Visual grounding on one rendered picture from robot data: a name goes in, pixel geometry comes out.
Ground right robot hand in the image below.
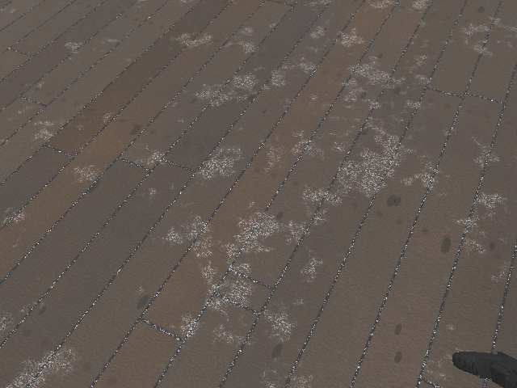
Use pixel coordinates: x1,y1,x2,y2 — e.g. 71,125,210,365
452,352,517,388

